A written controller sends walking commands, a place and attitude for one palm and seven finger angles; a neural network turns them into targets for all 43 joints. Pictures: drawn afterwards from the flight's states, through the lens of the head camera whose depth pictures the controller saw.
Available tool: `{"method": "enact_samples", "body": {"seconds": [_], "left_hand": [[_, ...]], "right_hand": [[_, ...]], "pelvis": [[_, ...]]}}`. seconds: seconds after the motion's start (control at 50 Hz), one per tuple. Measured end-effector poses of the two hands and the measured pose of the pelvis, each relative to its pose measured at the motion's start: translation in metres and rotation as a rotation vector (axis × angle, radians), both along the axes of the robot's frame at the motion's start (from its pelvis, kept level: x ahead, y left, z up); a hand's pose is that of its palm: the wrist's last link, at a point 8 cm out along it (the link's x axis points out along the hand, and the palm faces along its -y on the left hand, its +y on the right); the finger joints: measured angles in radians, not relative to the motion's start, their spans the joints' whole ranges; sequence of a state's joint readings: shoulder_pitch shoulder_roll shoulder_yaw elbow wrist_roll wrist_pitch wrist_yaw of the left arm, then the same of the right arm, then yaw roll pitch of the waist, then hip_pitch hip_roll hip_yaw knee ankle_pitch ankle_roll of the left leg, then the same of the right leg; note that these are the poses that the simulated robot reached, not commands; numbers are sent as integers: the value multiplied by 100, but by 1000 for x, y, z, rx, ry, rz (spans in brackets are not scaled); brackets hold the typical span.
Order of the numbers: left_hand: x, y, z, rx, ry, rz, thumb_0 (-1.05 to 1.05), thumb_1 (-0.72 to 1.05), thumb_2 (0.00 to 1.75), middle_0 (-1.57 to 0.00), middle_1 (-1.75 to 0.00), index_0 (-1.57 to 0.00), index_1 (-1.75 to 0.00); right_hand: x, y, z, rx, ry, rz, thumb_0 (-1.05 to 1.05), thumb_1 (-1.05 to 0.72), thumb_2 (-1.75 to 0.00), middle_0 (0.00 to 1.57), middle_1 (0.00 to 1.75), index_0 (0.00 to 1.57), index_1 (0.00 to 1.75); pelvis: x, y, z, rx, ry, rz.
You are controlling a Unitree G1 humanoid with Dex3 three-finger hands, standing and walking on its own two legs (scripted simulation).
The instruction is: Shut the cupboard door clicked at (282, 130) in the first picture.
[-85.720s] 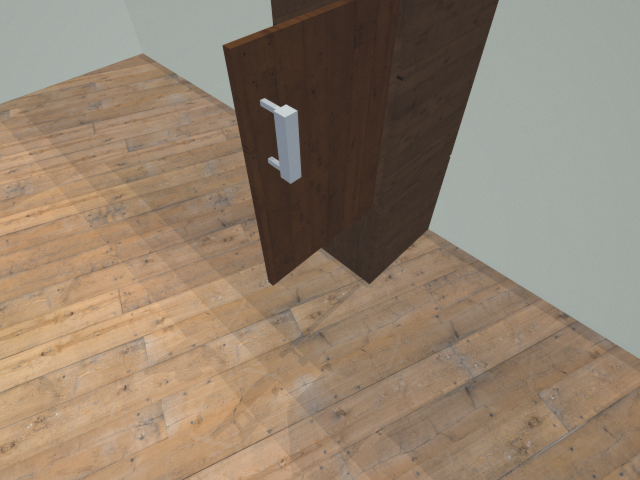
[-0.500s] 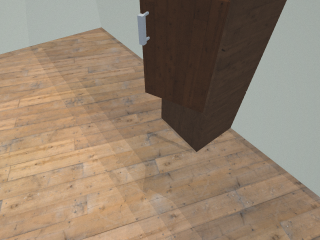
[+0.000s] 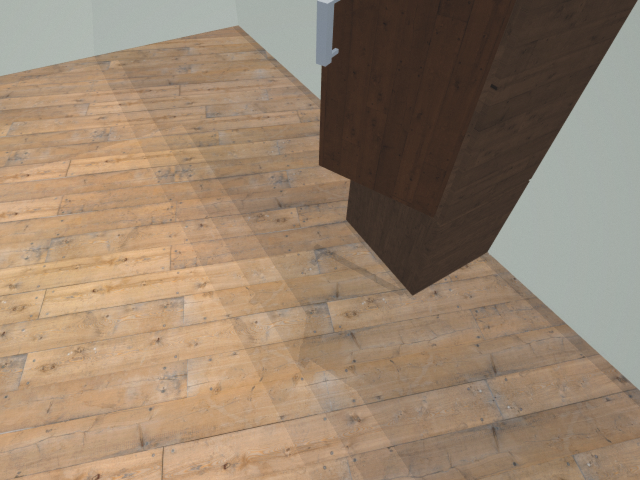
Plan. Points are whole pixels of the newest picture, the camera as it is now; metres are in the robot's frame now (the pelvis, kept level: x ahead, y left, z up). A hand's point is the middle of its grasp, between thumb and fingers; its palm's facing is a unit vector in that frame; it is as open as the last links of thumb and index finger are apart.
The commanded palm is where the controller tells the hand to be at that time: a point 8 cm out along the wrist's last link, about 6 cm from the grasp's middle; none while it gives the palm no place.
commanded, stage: walk to a spot facing it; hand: left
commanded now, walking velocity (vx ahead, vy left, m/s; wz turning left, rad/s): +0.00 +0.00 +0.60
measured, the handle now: (330, 29) +1.00 +0.01 +0.10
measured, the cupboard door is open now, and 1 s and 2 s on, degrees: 25 25 25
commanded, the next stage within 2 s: turn to face it in 1.64 s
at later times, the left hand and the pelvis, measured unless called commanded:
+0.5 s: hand out of the picture +0.03 +0.20 -0.14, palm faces +0.29 -0.91 -0.30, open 7.4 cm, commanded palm none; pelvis -0.02 -0.04 +0.00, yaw +18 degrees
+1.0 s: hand out of the picture -0.10 +0.22 -0.16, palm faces +0.60 -0.76 -0.24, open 7.4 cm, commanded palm none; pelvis +0.00 +0.02 +0.01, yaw +37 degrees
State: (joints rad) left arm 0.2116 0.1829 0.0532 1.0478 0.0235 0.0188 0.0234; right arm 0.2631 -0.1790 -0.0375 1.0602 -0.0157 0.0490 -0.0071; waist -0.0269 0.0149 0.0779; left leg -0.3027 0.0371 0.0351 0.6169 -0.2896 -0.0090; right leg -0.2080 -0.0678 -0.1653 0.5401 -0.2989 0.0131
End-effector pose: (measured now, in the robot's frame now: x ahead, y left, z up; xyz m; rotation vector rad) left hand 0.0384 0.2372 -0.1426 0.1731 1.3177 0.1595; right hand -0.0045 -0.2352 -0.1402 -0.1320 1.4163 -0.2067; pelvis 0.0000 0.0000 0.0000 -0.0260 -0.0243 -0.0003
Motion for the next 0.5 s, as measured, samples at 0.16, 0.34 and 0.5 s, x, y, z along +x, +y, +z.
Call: {"method": "enact_samples", "body": {"seconds": [0.16,0.34,0.5], "left_hand": [[-1,23,-6,-3,-20,69,0,90,90,-20,-30,-20,-30],[9,26,24,48,-158,141,0,90,90,-20,-30,-20,-30],[-32,2,35,122,-181,240,0,90,90,-20,-30,-20,-30]], "right_hand": [[24,9,11,-44,-40,94,1,-91,-90,20,30,20,30],[49,-13,18,-52,-50,216,1,-90,-90,20,30,21,30],[99,-45,2,-27,-106,318,1,-90,-90,20,30,21,30]], "pelvis": [[-6,11,0,1,27,81],[-16,-5,10,-8,57,201],[-23,-37,2,21,45,317]]}}
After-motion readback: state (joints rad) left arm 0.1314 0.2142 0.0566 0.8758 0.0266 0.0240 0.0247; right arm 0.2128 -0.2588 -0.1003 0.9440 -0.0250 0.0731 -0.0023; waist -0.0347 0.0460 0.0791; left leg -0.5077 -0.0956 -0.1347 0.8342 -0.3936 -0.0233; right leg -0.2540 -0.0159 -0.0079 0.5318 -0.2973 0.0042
